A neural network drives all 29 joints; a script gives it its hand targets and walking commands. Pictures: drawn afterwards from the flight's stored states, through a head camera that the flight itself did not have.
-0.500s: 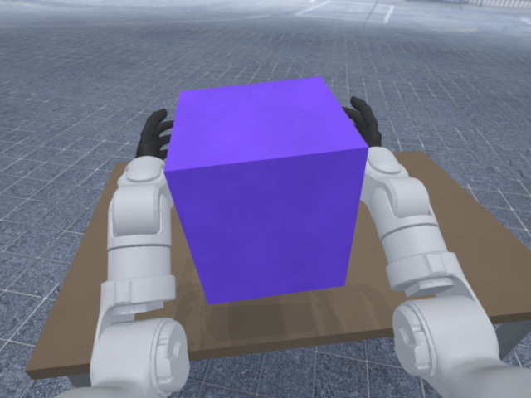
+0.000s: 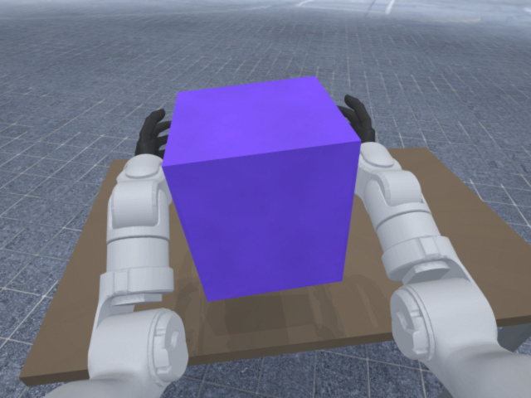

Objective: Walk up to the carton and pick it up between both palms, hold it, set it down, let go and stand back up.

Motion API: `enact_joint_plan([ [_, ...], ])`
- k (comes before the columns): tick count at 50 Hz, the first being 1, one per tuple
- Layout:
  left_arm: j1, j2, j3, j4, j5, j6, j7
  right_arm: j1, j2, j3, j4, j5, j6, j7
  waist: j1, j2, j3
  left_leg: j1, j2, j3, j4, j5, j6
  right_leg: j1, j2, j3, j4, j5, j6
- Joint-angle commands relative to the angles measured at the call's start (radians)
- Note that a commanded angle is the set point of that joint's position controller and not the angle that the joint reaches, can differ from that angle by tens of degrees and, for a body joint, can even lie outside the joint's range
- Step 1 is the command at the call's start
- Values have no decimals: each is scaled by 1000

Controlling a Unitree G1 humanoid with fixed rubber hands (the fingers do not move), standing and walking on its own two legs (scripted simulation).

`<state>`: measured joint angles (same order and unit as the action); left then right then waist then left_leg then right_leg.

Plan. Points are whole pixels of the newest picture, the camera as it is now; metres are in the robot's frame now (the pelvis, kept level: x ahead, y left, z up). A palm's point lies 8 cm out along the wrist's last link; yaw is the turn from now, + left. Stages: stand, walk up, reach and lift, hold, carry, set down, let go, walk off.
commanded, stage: hold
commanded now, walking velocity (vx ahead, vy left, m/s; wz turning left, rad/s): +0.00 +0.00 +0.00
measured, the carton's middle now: (261, 188) +0.37 +0.00 +0.18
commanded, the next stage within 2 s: none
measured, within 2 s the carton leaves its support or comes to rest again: neither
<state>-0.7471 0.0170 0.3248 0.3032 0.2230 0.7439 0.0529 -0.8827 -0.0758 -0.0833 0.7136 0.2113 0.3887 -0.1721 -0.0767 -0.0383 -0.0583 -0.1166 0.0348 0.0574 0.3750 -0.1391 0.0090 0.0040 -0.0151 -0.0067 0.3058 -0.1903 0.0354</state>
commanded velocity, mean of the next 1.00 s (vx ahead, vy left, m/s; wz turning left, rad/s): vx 0.00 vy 0.00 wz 0.00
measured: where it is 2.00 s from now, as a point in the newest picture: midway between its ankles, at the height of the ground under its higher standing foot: outside the picture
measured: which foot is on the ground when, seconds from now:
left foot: down 0.00-1.00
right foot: down 0.00-1.00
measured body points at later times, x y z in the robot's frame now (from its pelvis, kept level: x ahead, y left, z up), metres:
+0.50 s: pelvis -0.01 +0.00 +0.00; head -0.09 +0.03 +0.44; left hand +0.35 +0.16 +0.24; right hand +0.36 -0.14 +0.25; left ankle +0.05 +0.11 -0.75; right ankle -0.01 -0.14 -0.75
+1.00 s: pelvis +0.00 +0.00 +0.00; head -0.08 +0.02 +0.44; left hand +0.38 +0.16 +0.23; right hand +0.39 -0.14 +0.24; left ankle +0.05 +0.11 -0.75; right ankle -0.01 -0.14 -0.75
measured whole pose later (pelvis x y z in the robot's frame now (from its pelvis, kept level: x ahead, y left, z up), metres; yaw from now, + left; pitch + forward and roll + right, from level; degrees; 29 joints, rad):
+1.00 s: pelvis +0.00 +0.00 +0.00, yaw +0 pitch -7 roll -1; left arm -0.75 0.01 0.35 0.31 0.23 0.74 0.03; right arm -0.88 -0.08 -0.06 0.72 0.23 0.39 -0.19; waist -0.08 -0.04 -0.06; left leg -0.12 0.04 0.06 0.37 -0.13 0.01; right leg 0.00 -0.01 -0.01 0.31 -0.19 0.03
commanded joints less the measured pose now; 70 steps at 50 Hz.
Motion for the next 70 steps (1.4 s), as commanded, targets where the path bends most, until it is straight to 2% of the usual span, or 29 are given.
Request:
enact_joint_plan([
  [1, -750, -612, -598, -300, -182, -65, -153, -718, 603, 430, -441, 194, 3, 57, -38, 115, -497, 308, -63, -47, 1, 376, -70, 3, 111, -53, -38, 293, 2],
  [4, -672, -599, -592, -371, -176, -45, -149, -672, 595, 486, -531, 230, 28, 32, -27, 111, -513, 330, -69, -53, 24, 481, -75, 46, 114, -44, -29, 418, 15],
  [7, -592, -573, -557, -379, -142, -7, -162, -632, 564, 510, -560, 241, 59, 22, -18, 98, -459, 323, -74, -46, 14, 476, -70, 54, 111, -40, -33, 442, 21],
  [10, -576, -556, -545, -390, -117, 22, -182, -613, 547, 502, -572, 237, 80, 19, -19, 109, -409, 302, -74, -37, 0, 420, -68, 51, 107, -37, -35, 401, 19],
  [11, -575, -555, -545, -400, -119, 26, -187, -622, 551, 508, -592, 236, 82, 17, -17, 90, -410, 302, -72, -37, 0, 413, -64, 49, 110, -38, -33, 393, 20],
  [12, -591, -556, -554, -408, -124, 30, -188, -634, 546, 498, -601, 232, 83, 17, -25, 102, -413, 298, -73, -35, 0, 402, -67, 44, 108, -36, -35, 383, 17],
  [15, -667, -555, -563, -427, -128, 21, -189, -672, 571, 489, -591, 223, 83, 27, -23, 111, -400, 277, -69, -37, -14, 342, -64, 23, 105, -40, -37, 299, 12],
  [18, -734, -562, -561, -384, -139, 8, -181, -717, 585, 452, -547, 192, 78, 42, -18, 119, -370, 245, -63, -32, -40, 230, -56, -30, 96, -43, -50, 177, 0],
  [20, -755, -557, -544, -349, -134, 1, -181, -729, 599, 430, -502, 169, 72, 53, -15, 103, -354, 215, -63, -29, -60, 151, -43, -45, 92, -45, -54, 111, -2],
  [23, -775, -556, -497, -237, -109, -3, -188, -749, 594, 375, -399, 123, 65, 75, -7, 95, -268, 159, -55, -23, -106, -18, -29, -102, 80, -47, -73, -38, -10],
  [25, -808, -558, -474, -168, -98, -14, -194, -751, 583, 326, -328, 85, 58, 91, -15, 91, -234, 118, -50, -20, -141, -126, -18, -139, 74, -52, -84, -130, -18],
  [26, -796, -554, -462, -130, -89, -15, -198, -745, 581, 309, -296, 69, 53, 97, -7, 85, -224, 103, -45, -16, -156, -154, -12, -133, 75, -53, -84, -145, -22],
  [30, -818, -532, -411, -26, -52, -30, -220, -701, 541, 209, -142, 8, 42, 118, -31, 108, -168, 28, -26, -18, -208, -263, 0, -105, 82, -65, -67, -167, -25],
  [32, -827, -538, -406, -1, -62, -40, -230, -716, 547, 190, -146, 5, 27, 118, -33, 94, -184, 16, -24, -18, -206, -263, 2, -85, 86, -64, -61, -144, -25],
  [33, -849, -544, -416, 1, -69, -51, -229, -734, 546, 189, -148, 11, 18, 119, -34, 109, -199, 10, -21, -26, -207, -269, -1, -75, 89, -67, -52, -135, -24],
  [35, -888, -568, -445, 1, -93, -74, -219, -766, 566, 192, -157, 16, -3, 119, -41, 120, -229, 8, -19, -39, -198, -262, -7, -75, 88, -66, -46, -118, -26],
  [40, -925, -592, -483, -56, -135, -108, -183, -811, 614, 242, -195, 55, -30, 121, -15, 114, -292, 72, -30, -38, -163, -171, -18, -113, 86, -68, -54, -91, -22],
  [41, -914, -597, -487, -49, -133, -107, -178, -800, 600, 240, -184, 53, -30, 122, -19, 129, -293, 78, -27, -43, -162, -173, -24, -122, 89, -72, -52, -95, -25],
  [44, -876, -585, -483, -63, -126, -99, -174, -784, 597, 260, -189, 66, -28, 118, -11, 104, -310, 133, -38, -35, -141, -94, -31, -125, 87, -68, -68, -73, -21],
  [47, -854, -593, -516, -110, -146, -93, -168, -765, 598, 290, -231, 92, -20, 102, -21, 102, -331, 172, -50, -33, -104, 4, -42, -118, 89, -63, -72, -20, -23],
  [49, -829, -597, -540, -173, -157, -89, -163, -758, 603, 331, -293, 126, -20, 90, -20, 113, -393, 231, -57, -33, -67, 131, -51, -94, 96, -61, -60, 74, -15],
  [53, -772, -622, -602, -265, -195, -74, -148, -729, 597, 402, -424, 186, -1, 58, -44, 124, -467, 291, -61, -51, -11, 316, -73, -49, 109, -56, -45, 231, -3],
  [54, -746, -622, -602, -302, -197, -69, -146, -734, 610, 439, -476, 209, 2, 50, -28, 112, -507, 313, -63, -50, 7, 385, -73, -17, 114, -54, -38, 300, 4],
  [57, -647, -597, -593, -403, -179, -41, -146, -639, 591, 501, -546, 249, 33, 28, -25, 113, -522, 354, -71, -55, 33, 533, -83, 40, 117, -46, -23, 460, 22],
  [59, -573, -582, -563, -395, -154, -10, -158, -624, 571, 520, -587, 254, 53, 19, -10, 103, -473, 334, -74, -50, 21, 514, -77, 58, 113, -36, -31, 476, 23],
  [63, -531, -547, -536, -408, -108, 36, -193, -575, 536, 505, -595, 241, 87, 8, -22, 96, -394, 306, -75, -34, 1, 435, -70, 61, 106, -35, -31, 445, 24],
  [67, -608, -544, -565, -452, -130, 32, -202, -649, 567, 517, -660, 241, 84, 9, -21, 97, -418, 283, -79, -32, 1, 393, -64, 62, 100, -32, -22, 422, 25],
  [68, -640, -538, -570, -469, -137, 29, -199, -653, 573, 510, -649, 237, 90, 10, -24, 99, -410, 281, -78, -33, -3, 369, -62, 51, 99, -31, -26, 394, 24],
  [70, -674, -545, -573, -432, -139, 25, -196, -698, 580, 487, -631, 215, 87, 18, -23, 104, -383, 260, -73, -35, -18, 313, -59, 10, 97, -37, -34, 317, 18],
])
